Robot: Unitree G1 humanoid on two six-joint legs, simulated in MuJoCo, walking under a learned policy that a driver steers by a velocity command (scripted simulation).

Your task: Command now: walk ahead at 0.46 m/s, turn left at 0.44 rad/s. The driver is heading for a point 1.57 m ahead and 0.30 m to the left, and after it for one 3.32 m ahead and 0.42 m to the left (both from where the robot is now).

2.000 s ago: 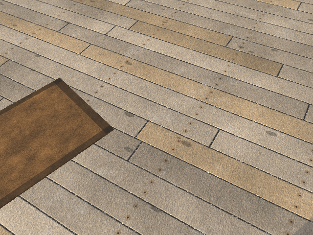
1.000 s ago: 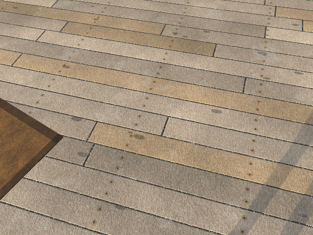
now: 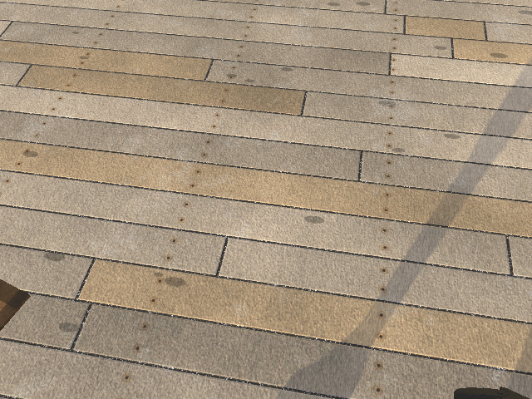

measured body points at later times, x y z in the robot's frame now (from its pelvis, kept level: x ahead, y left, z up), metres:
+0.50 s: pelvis +0.30 +0.00 +0.01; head +0.33 +0.02 +0.46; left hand +0.46 +0.30 -0.06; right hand +0.44 -0.27 -0.10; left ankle +0.18 +0.09 -0.72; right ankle +0.48 -0.09 -0.71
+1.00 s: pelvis +0.55 +0.10 +0.01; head +0.58 +0.12 +0.46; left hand +0.39 +0.34 -0.12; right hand +0.87 +0.04 -0.06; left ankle +0.61 +0.27 -0.71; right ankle +0.48 -0.08 -0.72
